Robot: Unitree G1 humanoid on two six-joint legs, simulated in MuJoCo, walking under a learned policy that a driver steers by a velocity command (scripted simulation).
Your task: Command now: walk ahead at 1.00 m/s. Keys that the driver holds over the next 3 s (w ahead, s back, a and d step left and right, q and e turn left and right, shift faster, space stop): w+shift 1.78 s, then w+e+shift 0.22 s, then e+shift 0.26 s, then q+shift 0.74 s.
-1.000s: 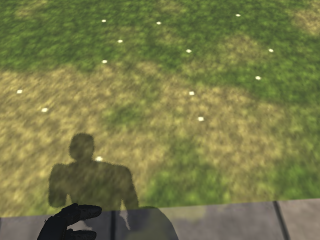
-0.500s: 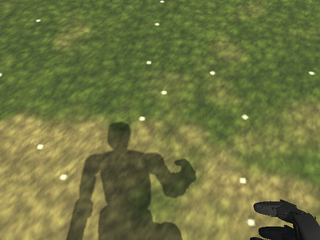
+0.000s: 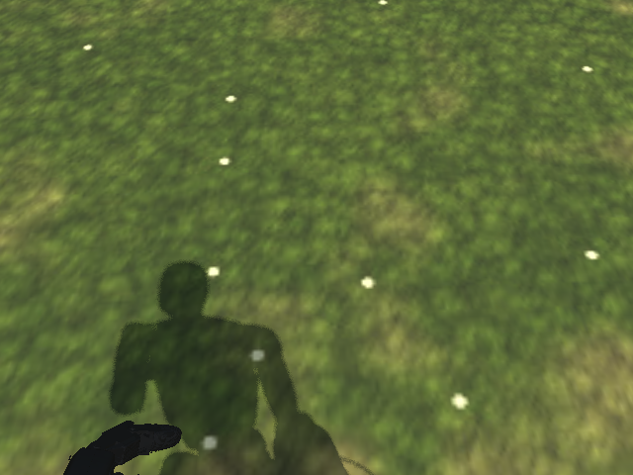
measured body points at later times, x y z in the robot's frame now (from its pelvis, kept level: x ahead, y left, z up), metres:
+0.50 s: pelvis +0.49 +0.02 +0.01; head +0.53 +0.03 +0.45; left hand +0.46 +0.29 -0.13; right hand +0.68 -0.22 -0.09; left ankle +0.61 +0.10 -0.71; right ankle +0.23 -0.09 -0.60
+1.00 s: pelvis +0.98 -0.01 +0.01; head +1.01 -0.01 +0.46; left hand +1.12 +0.25 -0.10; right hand +0.99 -0.28 -0.12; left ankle +0.78 +0.12 -0.58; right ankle +1.07 -0.08 -0.71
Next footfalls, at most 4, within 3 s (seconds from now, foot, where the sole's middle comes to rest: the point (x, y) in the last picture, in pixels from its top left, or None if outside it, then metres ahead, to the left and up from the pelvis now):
0.44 left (268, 382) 0.65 0.10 -0.74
0.90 right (336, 217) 1.11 -0.08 -0.74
1.36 left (266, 109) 1.56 0.10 -0.74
1.82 right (314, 25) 2.01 -0.08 -0.74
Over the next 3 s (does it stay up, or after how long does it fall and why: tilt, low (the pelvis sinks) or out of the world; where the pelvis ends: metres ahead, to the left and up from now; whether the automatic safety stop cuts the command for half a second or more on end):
stays up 2.56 -0.08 -0.13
